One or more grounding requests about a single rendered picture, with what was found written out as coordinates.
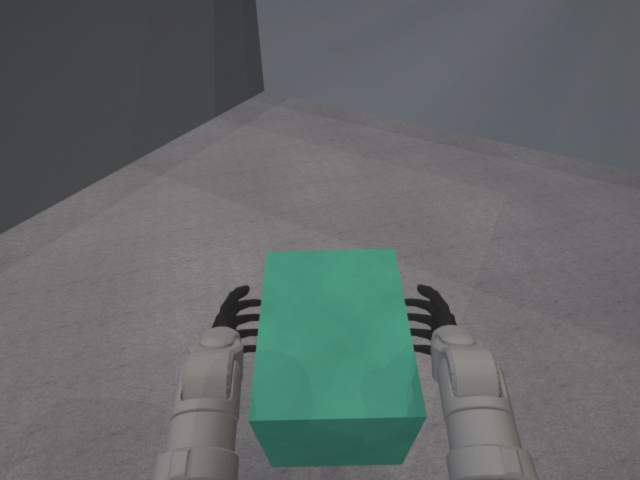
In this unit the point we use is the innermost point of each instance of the robot left hand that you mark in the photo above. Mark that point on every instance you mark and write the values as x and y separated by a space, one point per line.
229 309

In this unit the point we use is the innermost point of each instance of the robot right hand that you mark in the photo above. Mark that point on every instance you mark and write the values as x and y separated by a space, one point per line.
440 315

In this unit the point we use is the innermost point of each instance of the carton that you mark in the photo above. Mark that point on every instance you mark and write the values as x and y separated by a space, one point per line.
335 379

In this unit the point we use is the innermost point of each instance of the robot right forearm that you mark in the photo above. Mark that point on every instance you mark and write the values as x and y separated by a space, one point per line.
483 437

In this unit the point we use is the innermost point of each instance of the robot left forearm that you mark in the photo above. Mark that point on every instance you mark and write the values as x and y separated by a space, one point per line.
202 432

